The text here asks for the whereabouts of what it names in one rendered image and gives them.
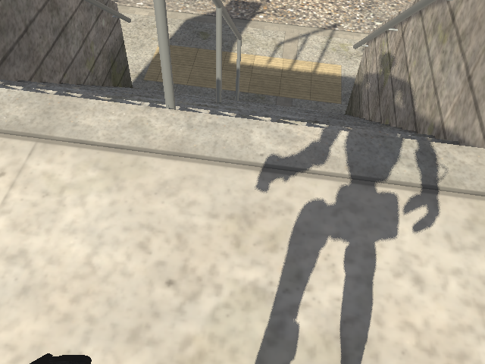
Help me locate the stairs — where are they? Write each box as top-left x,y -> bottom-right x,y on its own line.
0,80 -> 459,145

